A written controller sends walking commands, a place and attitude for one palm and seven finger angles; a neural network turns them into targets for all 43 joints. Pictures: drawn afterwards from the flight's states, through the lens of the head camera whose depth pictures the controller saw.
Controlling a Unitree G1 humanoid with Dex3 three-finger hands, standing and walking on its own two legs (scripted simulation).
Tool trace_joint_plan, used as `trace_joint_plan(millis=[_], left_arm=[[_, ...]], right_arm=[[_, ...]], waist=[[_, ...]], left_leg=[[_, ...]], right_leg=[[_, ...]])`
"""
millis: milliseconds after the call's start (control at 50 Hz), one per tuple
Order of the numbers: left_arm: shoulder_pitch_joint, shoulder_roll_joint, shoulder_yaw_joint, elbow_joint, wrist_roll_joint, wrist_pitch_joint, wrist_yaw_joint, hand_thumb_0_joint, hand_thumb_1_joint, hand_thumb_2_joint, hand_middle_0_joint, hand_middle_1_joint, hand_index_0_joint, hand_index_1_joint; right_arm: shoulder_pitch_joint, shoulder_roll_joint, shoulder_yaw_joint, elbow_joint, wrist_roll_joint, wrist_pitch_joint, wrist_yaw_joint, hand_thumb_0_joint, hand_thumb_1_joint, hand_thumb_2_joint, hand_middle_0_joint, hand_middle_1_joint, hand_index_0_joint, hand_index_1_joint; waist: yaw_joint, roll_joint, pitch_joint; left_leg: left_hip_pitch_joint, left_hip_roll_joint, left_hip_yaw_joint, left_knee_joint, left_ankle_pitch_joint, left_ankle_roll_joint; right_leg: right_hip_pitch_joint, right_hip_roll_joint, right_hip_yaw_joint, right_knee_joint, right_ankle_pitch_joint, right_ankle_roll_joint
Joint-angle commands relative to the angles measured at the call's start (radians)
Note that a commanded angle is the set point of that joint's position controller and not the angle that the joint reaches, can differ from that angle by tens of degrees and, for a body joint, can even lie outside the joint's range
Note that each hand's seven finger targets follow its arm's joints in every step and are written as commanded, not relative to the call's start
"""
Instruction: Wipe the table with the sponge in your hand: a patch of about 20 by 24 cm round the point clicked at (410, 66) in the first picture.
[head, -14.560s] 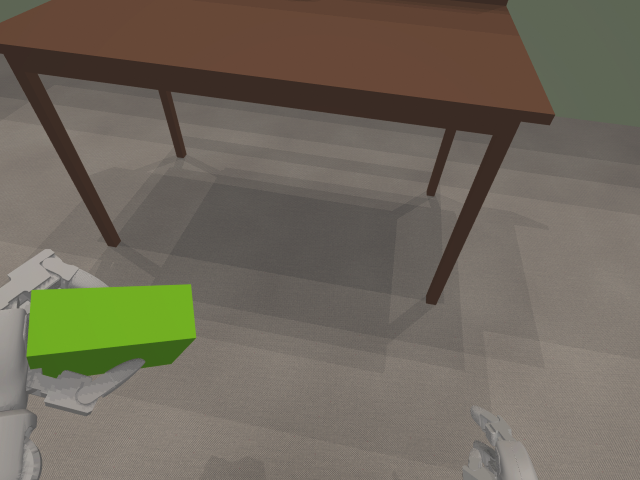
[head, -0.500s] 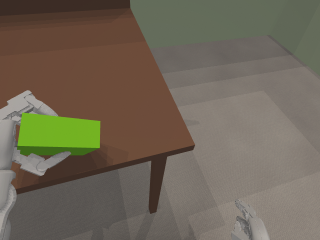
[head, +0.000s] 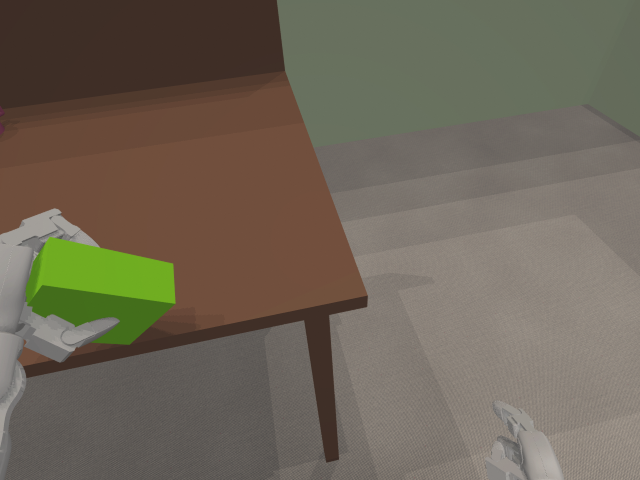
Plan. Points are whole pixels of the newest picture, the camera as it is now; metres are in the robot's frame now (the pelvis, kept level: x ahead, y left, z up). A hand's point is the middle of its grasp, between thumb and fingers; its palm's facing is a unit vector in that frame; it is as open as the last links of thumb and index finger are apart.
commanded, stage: turn the palm down, sponge in hand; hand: left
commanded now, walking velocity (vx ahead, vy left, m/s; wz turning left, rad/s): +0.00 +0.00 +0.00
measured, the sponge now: (114, 300) +0.24 +0.27 +0.14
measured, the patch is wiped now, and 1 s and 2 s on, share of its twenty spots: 0.00 0.00 0.00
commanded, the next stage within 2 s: move the sponge above the wiping area in 1.64 s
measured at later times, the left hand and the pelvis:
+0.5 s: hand (78, 261) +0.25 +0.29 +0.20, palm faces +0.27 -0.39 -0.88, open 9.7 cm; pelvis +0.01 +0.03 +0.00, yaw -2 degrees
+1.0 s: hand (50, 246) +0.23 +0.29 +0.23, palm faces +0.29 -0.16 -0.94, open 9.7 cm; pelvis -0.02 +0.03 +0.00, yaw -2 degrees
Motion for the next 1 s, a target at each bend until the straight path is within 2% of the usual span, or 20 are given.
trace_joint_plan(millis=[0, 40, 100, 120, 140, 200, 320, 400, 500, 520, 540, 560, 600, 720, 740, 820, 840, 920, 940, 980], left_arm=[[-0.306, 0.286, 0.05, -0.21, 0.043, -0.054, -0.04, 0.0, 0.1, 1.3, -1.2, -1.6, -1.2, -1.6], [-0.37, 0.319, 0.075, -0.231, 0.061, -0.08, -0.037, 0.0, 0.1, 1.3, -1.2, -1.6, -1.2, -1.6], [-0.288, 0.355, 0.148, -0.252, 0.088, -0.114, -0.002, 0.0, 0.1, 1.3, -1.2, -1.6, -1.2, -1.6], [-0.265, 0.399, 0.192, -0.238, 0.095, -0.101, 0.013, 0.0, 0.1, 1.3, -1.2, -1.6, -1.2, -1.6], [-0.243, 0.348, 0.166, -0.252, 0.099, -0.095, 0.023, 0.0, 0.1, 1.3, -1.2, -1.6, -1.2, -1.6], [-0.139, 0.356, 0.188, -0.27, 0.103, -0.021, 0.039, 0.0, 0.1, 1.3, -1.2, -1.6, -1.2, -1.6], [-0.158, 0.343, 0.098, -0.289, 0.171, 0.176, -0.002, 0.0, 0.1, 1.3, -1.2, -1.6, -1.2, -1.6], [-0.246, 0.336, 0.035, -0.414, 0.241, 0.187, -0.032, 0.0, 0.1, 1.3, -1.2, -1.6, -1.2, -1.6], [-0.271, 0.389, 0.07, -0.45, 0.321, 0.185, -0.023, 0.0, 0.1, 1.3, -1.2, -1.6, -1.2, -1.6], [-0.282, 0.415, 0.091, -0.426, 0.339, 0.208, -0.019, 0.0, 0.1, 1.3, -1.2, -1.6, -1.2, -1.6], [-0.327, 0.364, 0.039, -0.422, 0.353, 0.212, -0.013, 0.0, 0.1, 1.3, -1.2, -1.6, -1.2, -1.6], [-0.304, 0.401, 0.073, -0.37, 0.358, 0.227, -0.003, 0.0, 0.1, 1.3, -1.2, -1.6, -1.2, -1.6], [-0.343, 0.395, 0.048, -0.338, 0.374, 0.27, -0.004, 0.0, 0.1, 1.3, -1.2, -1.6, -1.2, -1.6], [-0.474, 0.365, -0.072, -0.296, 0.441, 0.399, -0.096, 0.0, 0.1, 1.3, -1.2, -1.6, -1.2, -1.6], [-0.506, 0.32, -0.127, -0.321, 0.446, 0.394, -0.111, 0.0, 0.1, 1.3, -1.2, -1.6, -1.2, -1.6], [-0.539, 0.386, -0.102, -0.352, 0.506, 0.392, -0.144, 0.0, 0.1, 1.3, -1.2, -1.6, -1.2, -1.6], [-0.574, 0.353, -0.14, -0.366, 0.519, 0.382, -0.147, 0.0, 0.1, 1.3, -1.2, -1.6, -1.2, -1.6], [-0.594, 0.475, -0.038, -0.304, 0.573, 0.388, -0.131, 0.0, 0.1, 1.3, -1.2, -1.6, -1.2, -1.6], [-0.629, 0.417, -0.096, -0.308, 0.576, 0.382, -0.131, 0.0, 0.1, 1.3, -1.2, -1.6, -1.2, -1.6], [-0.628, 0.462, -0.058, -0.266, 0.574, 0.375, -0.119, 0.0, 0.1, 1.3, -1.2, -1.6, -1.2, -1.6]], right_arm=[[-0.174, -0.089, -0.04, -0.157, 0.007, -0.069, -0.035, 0.0, -0.9, -0.9, 0.2, 0.3, 0.2, 0.3], [-0.192, -0.081, -0.039, -0.157, 0.006, -0.08, -0.039, 0.0, -0.9, -0.9, 0.2, 0.3, 0.2, 0.3], [-0.177, -0.078, -0.049, -0.155, -0.001, -0.072, -0.034, 0.0, -0.9, -0.9, 0.2, 0.3, 0.2, 0.3], [-0.184, -0.079, -0.048, -0.154, 0.003, -0.066, -0.029, 0.0, -0.9, -0.9, 0.2, 0.3, 0.2, 0.3], [-0.183, -0.067, -0.042, -0.16, 0.004, -0.061, -0.022, 0.0, -0.9, -0.9, 0.2, 0.3, 0.2, 0.3], [-0.176, -0.083, -0.046, -0.176, 0.014, -0.033, -0.011, 0.0, -0.9, -0.9, 0.2, 0.3, 0.2, 0.3], [-0.231, -0.112, -0.029, -0.2, 0.039, 0.0, -0.014, 0.0, -0.9, -0.9, 0.2, 0.3, 0.2, 0.3], [-0.248, -0.113, -0.024, -0.214, 0.029, -0.006, -0.024, 0.0, -0.9, -0.9, 0.2, 0.3, 0.2, 0.3], [-0.263, -0.108, -0.016, -0.205, 0.016, 0.006, -0.032, 0.0, -0.9, -0.9, 0.2, 0.3, 0.2, 0.3], [-0.295, -0.106, -0.01, -0.199, 0.019, 0.013, -0.031, 0.0, -0.9, -0.9, 0.2, 0.3, 0.2, 0.3], [-0.285, -0.089, 0.002, -0.203, 0.02, 0.016, -0.026, 0.0, -0.9, -0.9, 0.2, 0.3, 0.2, 0.3], [-0.27, -0.1, -0.009, -0.183, 0.018, 0.026, -0.028, 0.0, -0.9, -0.9, 0.2, 0.3, 0.2, 0.3], [-0.298, -0.104, -0.004, -0.181, 0.021, 0.044, -0.024, 0.0, -0.9, -0.9, 0.2, 0.3, 0.2, 0.3], [-0.4, -0.102, 0.022, -0.198, 0.041, 0.077, -0.019, 0.0, -0.9, -0.9, 0.2, 0.3, 0.2, 0.3], [-0.395, -0.091, 0.032, -0.209, 0.042, 0.073, -0.018, 0.0, -0.9, -0.9, 0.2, 0.3, 0.2, 0.3], [-0.426, -0.094, 0.031, -0.217, 0.037, 0.083, -0.025, 0.0, -0.9, -0.9, 0.2, 0.3, 0.2, 0.3], [-0.424, -0.08, 0.044, -0.225, 0.037, 0.081, -0.023, 0.0, -0.9, -0.9, 0.2, 0.3, 0.2, 0.3], [-0.435, -0.093, 0.039, -0.208, 0.027, 0.102, -0.026, 0.0, -0.9, -0.9, 0.2, 0.3, 0.2, 0.3], [-0.438, -0.074, 0.054, -0.219, 0.031, 0.099, -0.021, 0.0, -0.9, -0.9, 0.2, 0.3, 0.2, 0.3], [-0.425, -0.086, 0.041, -0.196, 0.028, 0.111, -0.023, 0.0, -0.9, -0.9, 0.2, 0.3, 0.2, 0.3]], waist=[[-0.046, -0.087, -0.058], [-0.037, -0.102, -0.083], [0.002, -0.103, -0.169], [0.015, -0.067, -0.186], [0.018, -0.068, -0.199], [0.034, -0.014, -0.21], [0.011, -0.012, -0.104], [0.003, -0.03, -0.177], [0.02, -0.022, -0.254], [0.027, 0.014, -0.234], [0.021, 0.012, -0.228], [0.028, 0.025, -0.207], [0.034, 0.044, -0.204], [0.025, 0.047, -0.177], [0.015, 0.023, -0.177], [0.028, 0.035, -0.215], [0.025, 0.022, -0.22], [0.053, 0.041, -0.207], [0.045, 0.02, -0.212], [0.051, 0.032, -0.196]], left_leg=[[-0.028, -0.076, 0.064, -0.015, 0.033, 0.053], [-0.025, -0.074, 0.055, 0.0, 0.038, 0.049], [-0.004, -0.077, 0.046, -0.004, 0.126, 0.05], [-0.003, -0.075, 0.046, -0.009, 0.144, 0.044], [-0.004, -0.073, 0.049, -0.013, 0.18, 0.043], [0.016, -0.076, 0.073, -0.03, 0.265, 0.045], [0.013, -0.067, 0.081, -0.057, 0.285, 0.048], [0.07, -0.068, 0.062, -0.063, 0.333, 0.058], [0.103, -0.062, 0.047, -0.065, 0.393, 0.052], [0.092, -0.061, 0.044, -0.07, 0.372, 0.045], [0.088, -0.057, 0.046, -0.076, 0.378, 0.042], [0.081, -0.053, 0.042, -0.088, 0.366, 0.038], [0.07, -0.056, 0.041, -0.096, 0.367, 0.033], [0.052, -0.058, 0.036, -0.125, 0.312, 0.033], [0.058, -0.057, 0.039, -0.127, 0.305, 0.037], [0.063, -0.061, 0.025, -0.138, 0.242, 0.046], [0.064, -0.062, 0.031, -0.14, 0.239, 0.047], [0.027, -0.067, 0.015, -0.15, 0.169, 0.045], [0.031, -0.068, 0.028, -0.151, 0.177, 0.045], [0.029, -0.069, 0.025, -0.154, 0.15, 0.043]], right_leg=[[-0.017, -0.067, 0.171, -0.175, -0.101, 0.065], [-0.002, -0.081, 0.199, -0.182, -0.123, 0.064], [0.061, -0.063, 0.161, -0.119, 0.052, 0.058], [0.081, -0.057, 0.163, -0.104, 0.081, 0.049], [0.104, -0.062, 0.144, -0.077, 0.174, 0.051], [0.134, -0.039, 0.094, -0.033, 0.324, 0.048], [0.08, -0.008, 0.073, -0.047, 0.286, 0.04], [0.08, 0.005, 0.059, -0.036, 0.3, 0.035], [0.114, 0.011, 0.06, -0.02, 0.319, 0.023], [0.104, 0.02, 0.071, -0.027, 0.285, 0.016], [0.106, 0.008, 0.06, -0.026, 0.275, 0.014], [0.108, 0.012, 0.065, -0.032, 0.264, 0.011], [0.116, 0.007, 0.067, -0.036, 0.265, 0.006], [0.092, 0.025, 0.07, -0.056, 0.198, 0.002], [0.092, 0.016, 0.057, -0.056, 0.187, 0.006], [0.093, 0.03, 0.075, -0.057, 0.124, 0.002], [0.094, 0.02, 0.064, -0.052, 0.103, 0.003], [0.1, 0.028, 0.097, -0.059, 0.039, -0.007], [0.1, 0.015, 0.081, -0.054, 0.031, -0.005], [0.09, 0.011, 0.096, -0.069, 0.01, -0.004]])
